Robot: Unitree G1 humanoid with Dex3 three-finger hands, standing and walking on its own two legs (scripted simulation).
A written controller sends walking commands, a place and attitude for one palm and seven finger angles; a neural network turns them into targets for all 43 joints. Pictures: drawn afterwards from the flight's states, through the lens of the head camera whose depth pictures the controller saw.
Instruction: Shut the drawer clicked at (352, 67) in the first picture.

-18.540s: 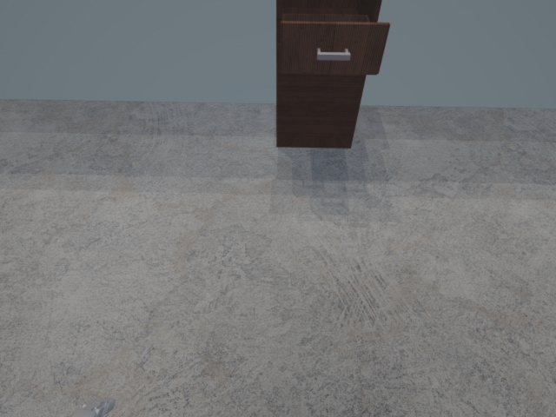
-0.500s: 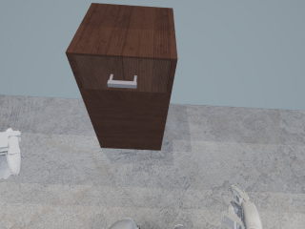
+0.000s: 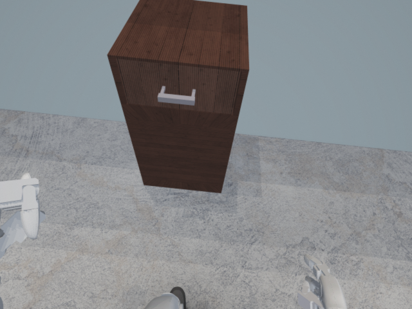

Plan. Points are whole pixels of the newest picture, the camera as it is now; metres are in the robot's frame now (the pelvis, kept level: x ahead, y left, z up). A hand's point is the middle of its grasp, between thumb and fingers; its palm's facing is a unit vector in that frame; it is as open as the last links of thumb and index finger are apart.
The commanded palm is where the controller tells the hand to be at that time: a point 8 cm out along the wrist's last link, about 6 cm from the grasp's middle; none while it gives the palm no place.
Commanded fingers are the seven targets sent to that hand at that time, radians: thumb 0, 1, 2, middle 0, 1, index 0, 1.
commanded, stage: step back with the hand held close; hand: left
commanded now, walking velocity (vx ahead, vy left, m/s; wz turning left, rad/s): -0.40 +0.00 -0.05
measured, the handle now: (177, 95) +0.73 +0.16 -0.07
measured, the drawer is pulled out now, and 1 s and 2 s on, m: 0.00 0.00 0.00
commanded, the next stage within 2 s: stop stepping back and stand still in 0.32 s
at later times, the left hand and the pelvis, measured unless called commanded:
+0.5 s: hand out of the picture +0.12 +0.24 +0.17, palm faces +0.19 -0.87 -0.46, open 3.3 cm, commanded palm +0.04 +0.30 +0.19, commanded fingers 0.00 0.90 0.90 -1.40 -1.60 -1.40 -1.60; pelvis -0.11 +0.03 +0.01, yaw -6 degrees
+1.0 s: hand out of the picture +0.04 +0.25 +0.18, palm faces +0.30 -0.85 -0.44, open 3.3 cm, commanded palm -0.03 +0.29 +0.19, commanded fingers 0.00 0.90 0.90 -1.40 -1.60 -1.40 -1.60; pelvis -0.18 +0.03 +0.00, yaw -6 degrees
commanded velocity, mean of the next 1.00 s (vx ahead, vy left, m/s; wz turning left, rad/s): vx -0.04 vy -0.01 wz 0.00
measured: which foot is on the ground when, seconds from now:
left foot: down 0.00-0.18, up 0.20-0.34, down 0.36-0.66, up 0.68-0.84, down 0.86-1.00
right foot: down 0.00-0.36, up 0.38-0.64, down 0.66-1.00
